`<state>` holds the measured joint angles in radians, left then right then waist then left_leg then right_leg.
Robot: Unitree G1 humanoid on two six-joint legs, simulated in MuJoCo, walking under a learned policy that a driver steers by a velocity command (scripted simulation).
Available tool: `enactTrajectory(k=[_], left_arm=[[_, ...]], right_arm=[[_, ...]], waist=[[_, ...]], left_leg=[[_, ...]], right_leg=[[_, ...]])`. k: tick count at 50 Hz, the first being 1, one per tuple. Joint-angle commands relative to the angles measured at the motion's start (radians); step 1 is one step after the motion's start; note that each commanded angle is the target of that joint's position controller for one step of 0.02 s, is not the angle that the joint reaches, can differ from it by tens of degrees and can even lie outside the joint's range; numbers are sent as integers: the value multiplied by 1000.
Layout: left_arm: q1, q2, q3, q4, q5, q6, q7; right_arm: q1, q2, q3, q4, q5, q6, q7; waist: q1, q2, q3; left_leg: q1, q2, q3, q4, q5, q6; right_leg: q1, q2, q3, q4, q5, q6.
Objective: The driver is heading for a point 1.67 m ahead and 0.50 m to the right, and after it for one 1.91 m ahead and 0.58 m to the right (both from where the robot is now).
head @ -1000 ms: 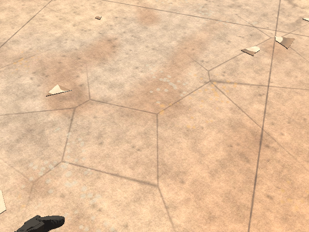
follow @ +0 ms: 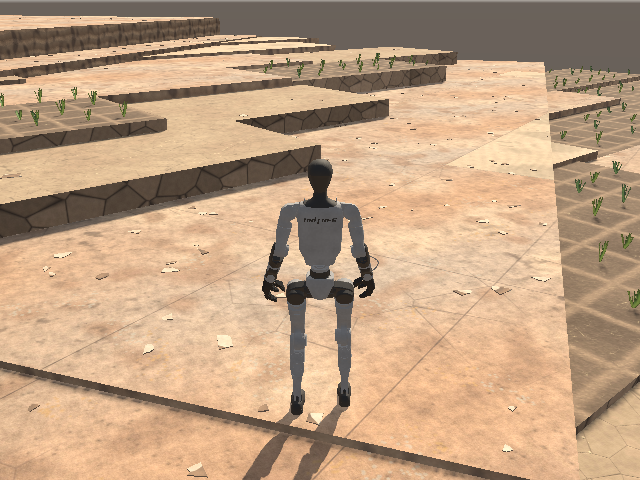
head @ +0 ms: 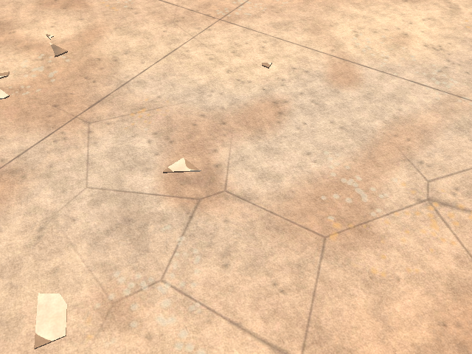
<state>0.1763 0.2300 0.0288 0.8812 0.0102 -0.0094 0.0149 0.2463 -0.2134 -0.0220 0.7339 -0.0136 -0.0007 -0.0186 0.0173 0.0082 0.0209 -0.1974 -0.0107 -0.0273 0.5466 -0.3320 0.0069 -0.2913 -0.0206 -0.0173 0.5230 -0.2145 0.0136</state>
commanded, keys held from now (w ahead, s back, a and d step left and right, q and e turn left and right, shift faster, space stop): no key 1.00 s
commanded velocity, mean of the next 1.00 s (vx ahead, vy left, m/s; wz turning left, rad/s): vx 0.00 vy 0.00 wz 0.01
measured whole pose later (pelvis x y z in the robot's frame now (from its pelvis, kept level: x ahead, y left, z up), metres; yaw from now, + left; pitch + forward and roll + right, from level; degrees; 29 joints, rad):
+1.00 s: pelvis +0.01 +0.00 +0.01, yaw -1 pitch -1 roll +0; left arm 0.19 0.20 0.03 1.12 0.00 0.02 0.05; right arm 0.31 -0.18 -0.01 1.05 0.00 -0.01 -0.04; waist 0.01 -0.01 0.03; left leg -0.14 -0.01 -0.01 0.46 -0.30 0.00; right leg -0.26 -0.02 0.00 0.47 -0.20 0.01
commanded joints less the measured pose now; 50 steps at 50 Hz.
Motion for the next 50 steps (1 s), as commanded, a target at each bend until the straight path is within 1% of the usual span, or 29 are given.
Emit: enactTrajectory(k=[1,15,27,38,50], left_arm=[[-18,104,23,-33,-3,-7,9],[-38,100,27,79,-7,11,22],[-26,91,27,160,-9,17,30],[5,80,22,199,-10,20,34],[41,66,14,216,-11,20,36]], right_arm=[[10,-102,-29,-49,1,-14,-5],[53,-100,-32,57,4,-17,-19],[82,-89,-24,167,7,-19,-26],[107,-74,-12,250,9,-19,-25],[129,-59,-2,307,11,-19,-23]], waist=[[-1,-6,-47],[0,-5,-18],[0,-7,4],[-2,-6,19],[-6,-6,27]], left_leg=[[-76,54,-55,-111,198,34],[-65,42,-33,-141,191,22],[-60,35,-18,-172,157,19],[-63,31,-9,-189,140,19],[-65,29,-3,-197,140,19]], right_leg=[[108,-39,50,-48,152,-32],[121,-35,49,-69,143,-35],[123,-26,44,-97,114,-35],[120,-20,39,-109,103,-34],[119,-16,37,-111,108,-34]])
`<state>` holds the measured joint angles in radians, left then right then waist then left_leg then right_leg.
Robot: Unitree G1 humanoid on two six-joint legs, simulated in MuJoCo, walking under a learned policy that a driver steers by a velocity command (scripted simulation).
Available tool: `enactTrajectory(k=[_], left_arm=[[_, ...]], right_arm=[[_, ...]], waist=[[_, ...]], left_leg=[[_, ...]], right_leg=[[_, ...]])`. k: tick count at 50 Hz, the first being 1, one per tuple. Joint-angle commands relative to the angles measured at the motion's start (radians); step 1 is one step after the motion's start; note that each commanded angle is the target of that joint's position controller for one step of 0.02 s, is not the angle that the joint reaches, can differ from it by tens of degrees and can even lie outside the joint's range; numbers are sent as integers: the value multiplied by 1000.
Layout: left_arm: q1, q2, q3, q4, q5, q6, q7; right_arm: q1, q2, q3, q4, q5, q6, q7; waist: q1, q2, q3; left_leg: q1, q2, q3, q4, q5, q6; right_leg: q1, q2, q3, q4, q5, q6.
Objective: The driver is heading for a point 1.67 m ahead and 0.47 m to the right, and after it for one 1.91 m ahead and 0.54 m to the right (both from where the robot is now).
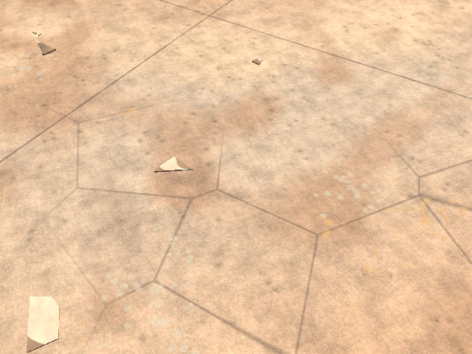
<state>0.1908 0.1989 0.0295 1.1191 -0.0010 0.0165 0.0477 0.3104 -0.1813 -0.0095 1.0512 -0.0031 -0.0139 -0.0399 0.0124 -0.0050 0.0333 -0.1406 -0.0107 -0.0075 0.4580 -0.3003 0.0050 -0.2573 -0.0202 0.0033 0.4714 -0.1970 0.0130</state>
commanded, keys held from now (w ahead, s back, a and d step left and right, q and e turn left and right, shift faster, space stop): no key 0.36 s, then w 0.64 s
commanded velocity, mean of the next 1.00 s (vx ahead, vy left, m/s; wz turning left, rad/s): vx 0.21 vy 0.00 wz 0.00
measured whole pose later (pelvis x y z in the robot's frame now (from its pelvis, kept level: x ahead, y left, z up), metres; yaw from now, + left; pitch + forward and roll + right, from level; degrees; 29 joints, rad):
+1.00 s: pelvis +0.21 -0.02 -0.01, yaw +0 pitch +2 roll -1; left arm 0.52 0.19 0.01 1.08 -0.01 -0.08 0.02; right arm -0.01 -0.22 -0.03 0.87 0.03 -0.09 0.04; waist 0.09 0.03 0.02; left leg -0.66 0.07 0.03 0.62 0.00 0.04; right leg 0.17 0.03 -0.05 0.13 -0.33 -0.02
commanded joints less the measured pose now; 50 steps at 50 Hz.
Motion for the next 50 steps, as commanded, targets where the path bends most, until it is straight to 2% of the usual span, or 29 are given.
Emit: enactTrajectory(k=[1,18,19,21,22,23,25,26,27,28,29,30,31,32,33,34,35,36,37,38,40,44,47,50], left_arm=[[29,96,12,-21,0,-6,3],[70,83,5,-17,-2,-8,5],[88,71,2,-6,-2,-7,5],[98,87,10,-5,-13,-8,7],[82,91,12,-14,-13,-14,6],[59,79,9,-29,-12,-27,1],[15,40,2,-57,-14,-61,-18],[3,40,1,-67,-17,-76,-28],[9,43,2,-73,-24,-89,-37],[32,39,1,-74,-32,-99,-43],[95,43,5,-54,-37,-107,-46],[182,57,16,-14,-32,-110,-45],[297,97,34,20,-24,-111,-43],[448,207,64,40,-26,-112,-40],[509,233,61,44,-14,-126,-52],[394,160,36,14,-7,-138,-50],[311,117,23,-20,-6,-143,-54],[258,108,15,-40,-5,-140,-60],[246,88,6,-49,-4,-135,-63],[266,59,-4,-46,0,-126,-62],[322,70,-7,-37,3,-113,-50],[314,132,-1,-71,9,-104,-27],[358,158,11,-67,-4,-107,-24],[360,162,21,-65,-15,-103,-23]], right_arm=[[66,-90,-14,-7,1,-5,-2],[91,-77,-8,30,3,-3,-2],[112,-67,-6,43,3,-2,-2],[107,-103,-19,35,14,2,-8],[106,-115,-23,23,18,0,-11],[122,-129,-28,20,24,-8,-10],[167,-186,-50,23,34,-28,-3],[157,-200,-58,17,35,-35,0],[133,-188,-57,5,31,-41,3],[97,-179,-55,-9,35,-46,8],[46,-169,-52,-25,42,-46,13],[23,-165,-51,-38,44,-45,17],[-14,-157,-47,-58,40,-52,20],[-30,-93,-30,-89,31,-67,21],[-28,-66,-23,-110,37,-86,20],[-34,-99,-31,-113,53,-97,28],[-39,-101,-31,-110,58,-106,40],[-44,-110,-37,-107,50,-113,43],[-68,-139,-51,-111,40,-114,46],[-77,-143,-58,-110,35,-110,52],[-99,-99,-52,-115,32,-97,62],[-312,-60,-27,-205,27,-91,65],[-403,-80,-22,-241,34,-91,74],[-435,-111,-28,-268,37,-97,88]], waist=[[-1,7,16],[-6,6,22],[-7,9,-2],[-10,38,43],[-18,43,89],[-31,65,122],[-55,174,141],[-53,189,157],[-36,176,167],[-8,171,177],[35,150,168],[65,116,138],[107,40,88],[147,-222,12],[140,-306,-37],[77,-144,37],[48,-89,67],[25,-55,79],[18,-51,91],[18,-60,80],[20,-69,71],[46,-52,120],[60,-77,138],[32,-77,136]], left_leg=[[-122,28,-22,-109,109,21],[-121,26,-16,-109,115,20],[-113,18,-7,-115,12,24],[-158,20,-32,-118,-307,65],[-188,48,-73,-137,-429,91],[-190,93,-138,-167,-489,120],[-107,244,-347,-273,-538,201],[-112,307,-421,-304,-515,235],[-116,323,-431,-306,-472,241],[-130,308,-392,-283,-416,223],[-179,258,-310,-239,-353,185],[-241,189,-223,-165,-258,151],[-320,119,-129,14,-68,113],[-490,-7,37,380,-26,44],[-620,-52,-22,648,-223,36],[-697,25,-90,807,-182,61],[-717,69,-97,839,-78,86],[-714,103,-77,800,10,96],[-698,125,-61,745,67,94],[-664,135,-38,711,95,86],[-659,137,1,658,127,58],[-605,111,43,341,259,12],[-521,78,65,186,329,20],[-497,65,48,97,319,63]], right_leg=[[85,-16,17,-60,91,-34],[82,-13,16,-58,103,-36],[94,0,2,-56,1,-36],[21,41,-36,-2,-322,-51],[-44,40,-31,18,-413,-61],[-102,38,-28,53,-414,-67],[-211,47,-77,222,-236,-58],[-235,14,-53,293,-203,-71],[-240,-6,-38,303,-228,-87],[-199,-14,-38,227,-251,-103],[-68,2,-62,85,-214,-112],[100,41,-85,5,-137,-101],[260,-4,15,-42,-96,-108],[430,-205,360,-201,-204,-199],[466,-374,726,-327,-289,-310],[405,-390,683,-316,-306,-304],[359,-337,543,-317,-282,-268],[329,-289,426,-333,-206,-234],[311,-252,327,-341,-76,-206],[302,-211,241,-344,28,-185],[294,-187,162,-346,172,-187],[187,-168,85,-393,214,-196],[187,-187,59,-421,205,-198],[301,-227,38,-372,320,-177]])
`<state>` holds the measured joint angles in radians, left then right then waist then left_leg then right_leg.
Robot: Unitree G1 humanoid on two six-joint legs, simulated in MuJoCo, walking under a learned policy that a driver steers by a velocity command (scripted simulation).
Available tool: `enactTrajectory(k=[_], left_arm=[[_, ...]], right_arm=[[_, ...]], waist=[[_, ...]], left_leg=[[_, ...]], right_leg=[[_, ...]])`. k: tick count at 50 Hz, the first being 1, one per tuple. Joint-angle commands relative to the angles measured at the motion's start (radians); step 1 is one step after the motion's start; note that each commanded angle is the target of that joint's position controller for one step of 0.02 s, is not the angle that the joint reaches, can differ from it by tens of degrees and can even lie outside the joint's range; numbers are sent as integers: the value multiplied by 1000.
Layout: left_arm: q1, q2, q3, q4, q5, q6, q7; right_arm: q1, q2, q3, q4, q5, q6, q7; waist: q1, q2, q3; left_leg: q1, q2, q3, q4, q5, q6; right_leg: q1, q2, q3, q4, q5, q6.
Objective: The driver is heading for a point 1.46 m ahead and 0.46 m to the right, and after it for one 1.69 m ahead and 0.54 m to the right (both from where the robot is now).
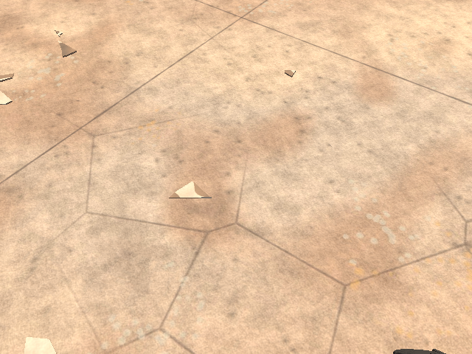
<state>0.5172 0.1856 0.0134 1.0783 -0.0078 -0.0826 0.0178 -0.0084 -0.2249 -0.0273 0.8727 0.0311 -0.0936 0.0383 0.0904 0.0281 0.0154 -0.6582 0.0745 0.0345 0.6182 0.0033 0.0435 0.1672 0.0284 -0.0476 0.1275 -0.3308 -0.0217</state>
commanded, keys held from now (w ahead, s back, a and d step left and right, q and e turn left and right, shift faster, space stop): w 0.04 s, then w+e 0.96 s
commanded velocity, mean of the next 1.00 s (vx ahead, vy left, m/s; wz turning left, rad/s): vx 0.49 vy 0.00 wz -0.44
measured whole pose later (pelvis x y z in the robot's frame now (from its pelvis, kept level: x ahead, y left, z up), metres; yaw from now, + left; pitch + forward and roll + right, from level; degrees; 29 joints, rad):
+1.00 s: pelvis +0.57 -0.08 +0.01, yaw -28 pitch +3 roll +0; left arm 0.33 0.26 0.08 0.77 -0.02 -0.06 0.00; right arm 0.01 -0.28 -0.06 0.76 0.00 -0.11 0.00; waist 0.06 0.04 0.02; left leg -0.66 0.09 -0.10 0.65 0.01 -0.05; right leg -0.14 0.11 0.12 0.34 -0.23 -0.09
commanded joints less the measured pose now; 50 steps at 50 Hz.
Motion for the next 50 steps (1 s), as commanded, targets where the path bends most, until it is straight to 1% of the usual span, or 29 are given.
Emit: enactTrajectory(k=[1,2,3,4,5,6,7,8,9,10,12,15,17,22,27,30,31,32,33,34,35,36,37,38,39,41,44,47,50], left_arm=[[19,185,42,-29,-5,0,6],[6,199,48,-35,1,6,6],[-6,198,49,-40,8,17,4],[-27,186,42,-55,13,23,1],[-12,130,20,-88,32,20,-4],[135,-37,-17,-78,-1,-2,-14],[27,95,14,-86,-35,-26,-13],[-75,149,33,-122,-55,-35,-9],[-120,151,37,-131,-49,-35,3],[-128,138,48,-129,-35,-25,10],[-75,94,55,-117,-36,9,7],[-138,88,64,-154,-29,42,9],[-212,101,71,-188,-22,43,6],[-379,88,62,-252,-13,23,-29],[-535,71,47,-344,-14,21,-68],[-494,114,66,-376,-19,25,-84],[-414,147,83,-368,-22,28,-85],[-277,199,111,-342,-25,29,-80],[-110,278,149,-302,-23,36,-59],[-94,383,167,-292,-23,39,-43],[-66,348,149,-324,-4,22,-47],[-89,276,129,-317,5,11,-49],[-159,230,117,-327,-5,3,-49],[-244,198,107,-348,-7,0,-50],[-293,170,95,-367,-1,-2,-48],[-301,184,95,-377,-3,-4,-40],[-250,231,107,-371,-8,-4,-17],[-206,236,109,-368,-14,7,-5],[-161,238,110,-358,-16,13,-6]], right_arm=[[-89,-88,-19,-88,1,-21,13],[-30,-115,-33,-77,1,-22,12],[94,-152,-54,-45,3,-21,7],[275,-195,-79,6,7,-17,-3],[446,-289,-100,35,-11,-10,-19],[470,-299,-93,49,-35,-12,-6],[401,-197,-68,42,-27,-18,-5],[304,-152,-55,29,-21,-25,-7],[218,-125,-46,18,-24,-34,-4],[181,-99,-41,25,-33,-40,0],[175,-64,-36,50,-47,-44,0],[191,-99,-45,72,-44,-51,-13],[213,-117,-49,79,-49,-47,-28],[270,-156,-54,77,-47,-31,-58],[370,-183,-64,93,-29,6,-65],[331,-222,-76,68,-20,27,-71],[313,-236,-80,58,-18,35,-74],[287,-245,-81,47,-13,40,-75],[277,-236,-76,30,-16,34,-75],[356,-71,-32,-18,-53,9,-57],[311,-108,-28,-54,-14,-43,-40],[193,-160,-43,-87,22,-70,-29],[171,-157,-39,-94,19,-82,-30],[177,-158,-45,-79,-4,-79,-38],[200,-175,-57,-74,-17,-65,-41],[217,-162,-62,-85,-32,-35,-40],[124,-126,-52,-127,-49,-16,-48],[6,-100,-40,-162,-43,-20,-44],[-70,-108,-39,-196,-27,-27,-33]], waist=[[-73,-121,120],[-110,-146,61],[-177,-158,-22],[-265,-155,-125],[-292,2,-284],[-192,276,-456],[-215,158,-329],[-189,106,-174],[-151,3,-108],[-119,-1,-66],[-73,52,-41],[-59,45,26],[-68,23,50],[-117,-8,72],[-170,-17,106],[-111,45,37],[-59,69,-16],[21,71,-90],[101,14,-177],[-9,-262,-239],[11,-205,-411],[40,-139,-293],[-2,-72,-184],[-54,-7,-123],[-91,-10,-100],[-120,-16,-78],[-104,-35,-35],[-56,-84,-17],[-20,-120,-15]], left_leg=[[73,-37,10,-76,-4,41],[161,-67,26,-66,-33,58],[326,-104,42,-54,-63,78],[582,-90,20,-55,-66,105],[900,151,-270,-51,-159,164],[1124,365,-782,-262,-403,311],[1000,318,-769,-349,-445,244],[837,296,-575,-356,-372,191],[674,267,-436,-379,-231,165],[558,229,-320,-407,-151,142],[464,175,-181,-458,-120,121],[420,172,-73,-509,-61,140],[451,176,-31,-523,-39,144],[548,164,95,-523,47,118],[751,213,157,-436,180,108],[792,221,203,-272,625,78],[785,217,213,-146,772,67],[727,195,224,41,791,44],[530,152,225,320,564,-1],[80,-39,177,693,-414,-60],[-78,-127,-91,863,-604,-52],[-183,-65,-144,848,-511,-20],[-172,-16,-137,757,-417,-1],[-98,21,-130,665,-365,-6],[-19,46,-135,604,-335,-15],[43,55,-121,518,-308,-46],[30,34,-89,329,-182,-95],[79,-20,-76,71,21,-101],[136,-60,-74,-57,102,-93]], right_leg=[[-84,-282,77,26,595,-129],[-52,-286,67,108,785,-117],[-67,-267,56,265,951,-101],[-185,-223,40,489,937,-70],[-441,-136,12,837,526,-42],[-738,41,121,1158,-223,-3],[-820,-10,217,1266,-206,-25],[-866,-60,182,1268,-110,-41],[-812,-116,168,1223,-11,-41],[-756,-148,164,1171,41,-41],[-673,-179,170,1113,81,-52],[-758,-190,166,1060,138,-47],[-849,-191,182,986,226,-32],[-889,-165,98,700,416,-19],[-956,-138,7,552,335,-46],[-794,-52,-79,528,197,-95],[-681,-10,-101,532,150,-120],[-485,30,-102,477,181,-155],[-188,0,12,412,209,-202],[141,-263,525,370,142,-352],[265,-385,926,188,31,-460],[214,-352,790,155,77,-389],[62,-306,631,161,160,-344],[-99,-262,525,154,260,-309],[-205,-230,454,135,345,-292],[-311,-204,404,102,421,-293],[-394,-164,322,84,476,-281],[-425,-105,273,106,384,-225],[-413,-116,314,132,296,-196]])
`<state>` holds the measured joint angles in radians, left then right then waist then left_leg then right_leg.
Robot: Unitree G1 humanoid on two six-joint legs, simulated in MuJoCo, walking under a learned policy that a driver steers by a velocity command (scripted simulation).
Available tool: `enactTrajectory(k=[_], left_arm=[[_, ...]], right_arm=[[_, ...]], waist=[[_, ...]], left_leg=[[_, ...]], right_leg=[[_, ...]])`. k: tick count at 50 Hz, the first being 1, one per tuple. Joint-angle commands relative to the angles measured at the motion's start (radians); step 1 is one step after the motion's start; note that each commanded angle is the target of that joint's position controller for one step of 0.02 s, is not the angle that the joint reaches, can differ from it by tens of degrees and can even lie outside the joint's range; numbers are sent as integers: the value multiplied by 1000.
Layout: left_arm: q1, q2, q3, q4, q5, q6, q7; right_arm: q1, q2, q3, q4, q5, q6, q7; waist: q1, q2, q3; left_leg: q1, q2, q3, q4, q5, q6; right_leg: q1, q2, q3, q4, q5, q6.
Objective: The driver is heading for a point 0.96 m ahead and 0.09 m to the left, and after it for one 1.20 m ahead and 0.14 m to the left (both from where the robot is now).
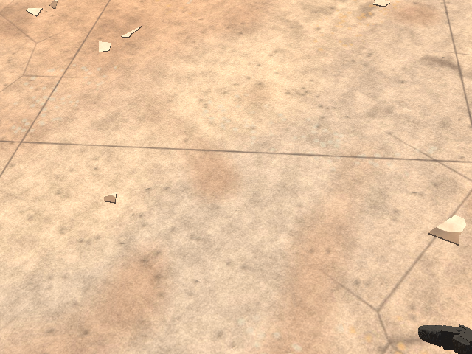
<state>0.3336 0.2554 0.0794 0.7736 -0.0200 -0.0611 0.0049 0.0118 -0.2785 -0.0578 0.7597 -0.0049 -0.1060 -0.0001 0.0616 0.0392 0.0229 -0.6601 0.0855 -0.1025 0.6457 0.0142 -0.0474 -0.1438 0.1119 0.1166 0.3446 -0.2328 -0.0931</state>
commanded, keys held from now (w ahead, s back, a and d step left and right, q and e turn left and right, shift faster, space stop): w+e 0.08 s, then w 0.54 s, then w+q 0.38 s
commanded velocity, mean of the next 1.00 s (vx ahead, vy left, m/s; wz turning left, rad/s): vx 0.50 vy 0.00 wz -0.07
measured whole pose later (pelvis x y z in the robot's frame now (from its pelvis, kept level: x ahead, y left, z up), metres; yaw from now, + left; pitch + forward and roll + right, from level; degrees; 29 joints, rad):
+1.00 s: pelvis +0.53 -0.06 +0.00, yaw +0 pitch +1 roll -2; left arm 0.35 0.26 0.07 0.83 0.02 -0.10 0.00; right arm 0.17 -0.29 -0.07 0.79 0.02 -0.04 0.02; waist 0.05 0.05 0.01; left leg -0.72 0.10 -0.08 0.85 0.02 0.00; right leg -0.02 0.04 -0.19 0.22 -0.23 -0.05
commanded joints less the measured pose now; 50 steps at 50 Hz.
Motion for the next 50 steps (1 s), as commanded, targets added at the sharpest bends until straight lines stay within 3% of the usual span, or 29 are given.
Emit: enactTrajectory(k=[1,5,6,7,8,9,10,11,12,13,15,18,21,24,28,30,31,32,33,34,35,36,37,38,39,41,43,47,50], left_arm=[[34,164,43,-50,-6,-6,8],[28,158,42,-56,-2,8,20],[16,141,36,-61,1,11,20],[10,98,19,-69,7,8,16],[31,52,-2,-87,29,5,16],[217,14,-11,-87,-17,-6,12],[184,120,2,-54,-28,-8,15],[47,163,12,-74,-18,-7,13],[-26,151,9,-92,-3,-8,15],[-70,137,10,-108,12,-13,13],[-49,102,6,-111,7,-13,4],[-95,62,-10,-135,14,-11,1],[-185,41,-24,-159,14,-18,-5],[-271,42,-28,-176,6,-24,-16],[-356,63,-23,-213,-4,-30,-34],[-322,88,-13,-213,-2,-34,-39],[-241,112,2,-189,5,-34,-36],[-101,158,26,-150,13,-34,-27],[93,242,49,-125,30,-29,-13],[112,293,54,-115,36,-22,-17],[114,200,33,-114,25,-23,-19],[55,163,18,-114,18,-26,-18],[-11,136,8,-116,21,-29,-21],[-62,111,2,-116,25,-34,-26],[-93,94,-2,-111,30,-42,-28],[-109,94,4,-91,32,-60,-28],[-102,109,12,-69,38,-67,-21],[-81,129,18,-34,37,-62,-4],[-43,152,25,-11,30,-53,6]], right_arm=[[-102,-65,-11,-93,12,-18,10],[-50,-116,-30,-94,15,-42,24],[30,-128,-39,-72,9,-48,23],[145,-160,-52,-50,-8,-54,20],[310,-215,-63,-34,-16,-50,15],[389,-276,-84,28,-16,-37,28],[358,-165,-59,5,15,-34,33],[303,-106,-44,-6,18,-27,29],[250,-101,-35,-16,5,-19,28],[223,-87,-30,-11,-1,-15,28],[220,-69,-21,0,-6,-18,26],[256,-113,-31,24,10,-21,20],[279,-144,-37,37,18,-9,12],[322,-157,-36,55,27,3,11],[377,-171,-35,85,34,21,12],[365,-190,-40,90,36,32,7],[348,-193,-39,88,39,36,4],[356,-165,-28,86,35,37,3],[346,-102,0,52,6,31,3],[455,-10,27,38,18,11,5],[400,-124,-1,53,41,1,8],[327,-154,-13,29,53,-2,11],[291,-142,-13,28,44,3,8],[277,-132,-18,26,33,12,6],[297,-118,-20,34,33,28,6],[316,-78,-16,39,37,52,5],[284,-68,-19,24,34,64,2],[194,-52,-16,-6,28,60,16],[84,-31,-5,-47,23,56,34]], waist=[[12,-136,-23],[-29,-177,-40],[-70,-184,-69],[-121,-162,-161],[-172,-29,-307],[-85,364,-373],[-120,198,-277],[-147,84,-150],[-127,1,-88],[-109,-6,-42],[-71,48,-47],[-74,46,-39],[-101,33,-28],[-134,41,-8],[-149,54,18],[-109,65,2],[-56,58,-43],[6,32,-133],[81,-101,-292],[18,-350,-385],[56,-229,-321],[42,-187,-194],[9,-128,-134],[-20,-127,-85],[-51,-140,-65],[-77,-131,-47],[-81,-107,-21],[-59,-92,9],[-14,-75,45]], left_leg=[[139,-74,51,-110,80,4],[203,-82,39,-177,-56,50],[306,-91,63,-213,-51,76],[498,-30,23,-196,-43,122],[760,139,-180,-179,-66,185],[1016,326,-681,-307,-302,358],[970,307,-707,-351,-523,331],[843,261,-525,-355,-495,284],[712,220,-409,-370,-369,264],[623,186,-333,-390,-256,266],[550,139,-231,-427,-128,262],[533,144,-152,-472,-6,291],[526,122,-65,-495,29,273],[522,101,-3,-487,23,246],[608,152,-22,-444,24,227],[641,167,-19,-382,126,206],[634,142,15,-287,267,186],[560,90,49,-109,324,159],[343,24,95,223,36,115],[-5,-122,75,519,-584,72],[-108,-75,-27,636,-583,78],[-145,-35,-17,638,-486,85],[-104,5,0,598,-403,80],[-72,28,2,551,-346,72],[-17,47,-5,530,-304,67],[18,48,-7,512,-255,54],[-24,45,-25,469,-184,42],[-61,30,-14,266,10,39],[-49,22,52,121,83,53]], right_leg=[[-73,-212,177,-60,181,-121],[38,-260,281,59,191,-99],[39,-236,268,121,268,-80],[-4,-185,219,279,311,-49],[-150,-107,123,571,93,-7],[-517,3,53,867,-363,54],[-633,-65,106,977,-328,60],[-660,-97,83,986,-230,59],[-621,-132,46,953,-163,58],[-602,-159,35,889,-120,57],[-525,-198,2,802,-89,56],[-543,-219,-43,661,-48,76],[-518,-219,-72,468,109,87],[-450,-187,-105,312,232,90],[-432,-163,-115,214,193,63],[-353,-142,-129,165,144,33],[-225,-117,-153,125,153,12],[2,-127,-138,120,167,-19],[308,-348,101,147,201,-93],[526,-546,527,25,11,-226],[466,-522,541,-18,-102,-203],[348,-488,380,-33,-56,-163],[225,-438,267,-63,19,-136],[130,-404,189,-101,68,-124],[62,-379,123,-139,108,-112],[-2,-370,36,-188,194,-115],[-8,-369,-39,-209,263,-113],[36,-347,-169,-221,316,-86],[73,-355,-234,-227,321,-69]])
Velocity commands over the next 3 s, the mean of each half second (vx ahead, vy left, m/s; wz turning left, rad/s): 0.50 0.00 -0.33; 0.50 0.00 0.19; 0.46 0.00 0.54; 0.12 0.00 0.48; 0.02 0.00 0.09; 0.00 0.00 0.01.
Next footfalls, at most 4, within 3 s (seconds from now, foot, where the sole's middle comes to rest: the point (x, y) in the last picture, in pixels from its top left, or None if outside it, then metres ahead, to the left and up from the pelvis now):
0.14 left None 0.27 0.14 -0.78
0.64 right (328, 345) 0.49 -0.15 -0.78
1.20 left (250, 245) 0.80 0.08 -0.78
1.64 right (287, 179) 1.07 -0.04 -0.78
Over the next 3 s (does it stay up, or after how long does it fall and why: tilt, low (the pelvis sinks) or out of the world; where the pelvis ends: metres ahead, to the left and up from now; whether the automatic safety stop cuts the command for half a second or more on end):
stays up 0.95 0.04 -0.01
